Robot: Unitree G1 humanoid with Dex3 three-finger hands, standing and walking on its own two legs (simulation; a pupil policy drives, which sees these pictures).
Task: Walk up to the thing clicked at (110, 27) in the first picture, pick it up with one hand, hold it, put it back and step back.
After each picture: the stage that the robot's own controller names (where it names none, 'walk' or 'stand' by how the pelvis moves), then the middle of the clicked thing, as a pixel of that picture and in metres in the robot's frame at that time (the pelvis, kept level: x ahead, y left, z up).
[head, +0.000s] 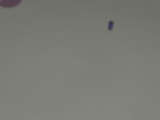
stand; (110, 25) +1.78 -0.38 -0.72
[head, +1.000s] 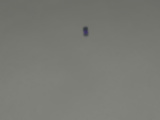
walk; (85, 31) +1.69 +0.06 -0.70
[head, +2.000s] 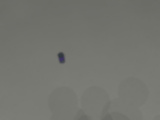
walk; (61, 58) +1.14 +0.29 -0.72
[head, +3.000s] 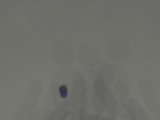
walk; (63, 91) +0.70 +0.22 -0.71
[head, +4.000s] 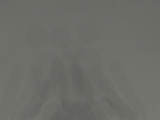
walk; out of the picture +0.40 +0.19 -0.71
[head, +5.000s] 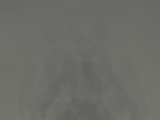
stand; out of the picture +0.32 +0.21 -0.72
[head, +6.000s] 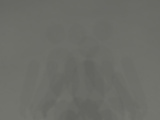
stand; out of the picture +0.31 +0.19 -0.72
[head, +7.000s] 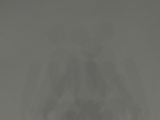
stand; out of the picture +0.33 +0.21 -0.73
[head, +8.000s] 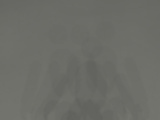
stand; out of the picture +0.32 +0.21 -0.73
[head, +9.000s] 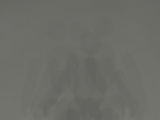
go down; out of the picture +0.32 +0.21 -0.72
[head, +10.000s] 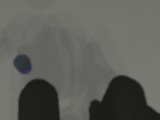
go down; (23, 65) +0.42 +0.22 -0.31
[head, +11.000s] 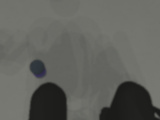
close in; (38, 69) +0.42 +0.20 -0.32
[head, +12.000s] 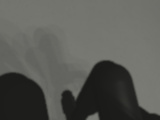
close in; out of the picture +0.41 +0.24 -0.23
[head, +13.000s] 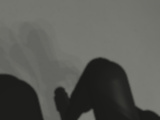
close; out of the picture +0.40 +0.26 -0.23
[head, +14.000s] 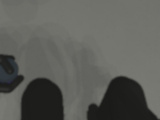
lift; (6, 73) +0.34 +0.26 -0.12
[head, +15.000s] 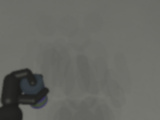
hold; (35, 91) +0.32 +0.17 +0.02
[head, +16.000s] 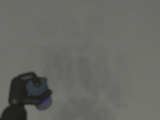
hold; (40, 94) +0.32 +0.17 -0.01
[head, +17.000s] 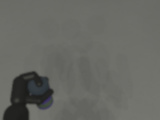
hold; (41, 93) +0.33 +0.16 -0.01
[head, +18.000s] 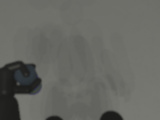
crouch; (29, 80) +0.37 +0.19 -0.07
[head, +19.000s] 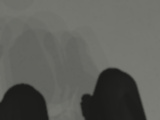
lower; out of the picture +0.46 +0.25 -0.15
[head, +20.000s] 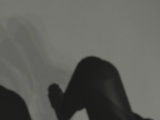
lower; out of the picture +0.44 +0.27 -0.23
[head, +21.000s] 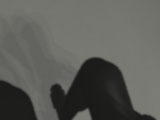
lower; out of the picture +0.43 +0.27 -0.24
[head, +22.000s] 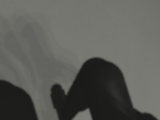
lower; out of the picture +0.43 +0.27 -0.24
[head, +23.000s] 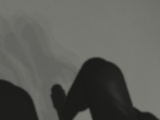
lower; out of the picture +0.43 +0.27 -0.24
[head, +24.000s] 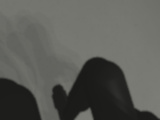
open; out of the picture +0.42 +0.25 -0.24
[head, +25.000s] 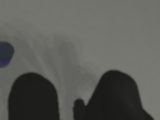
stand; (2, 55) +0.43 +0.23 -0.25
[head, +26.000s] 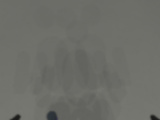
stand; (52, 118) +0.37 +0.18 -0.61
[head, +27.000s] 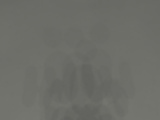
stand; out of the picture +0.36 +0.18 -0.67
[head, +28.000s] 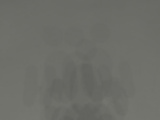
stand; out of the picture +0.36 +0.18 -0.67
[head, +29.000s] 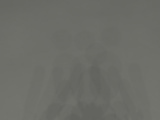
stand; out of the picture +0.38 +0.18 -0.72
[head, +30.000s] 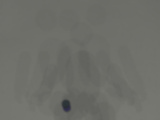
walk; (66, 106) +0.47 +0.16 -0.70
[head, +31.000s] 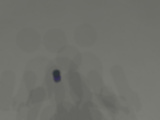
walk; (56, 76) +0.74 +0.20 -0.70
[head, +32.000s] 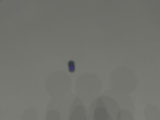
stand; (71, 66) +1.01 +0.19 -0.71
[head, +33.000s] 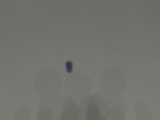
stand; (69, 67) +1.01 +0.17 -0.72
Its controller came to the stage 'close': yes
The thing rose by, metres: 0.71
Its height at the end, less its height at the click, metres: +0.00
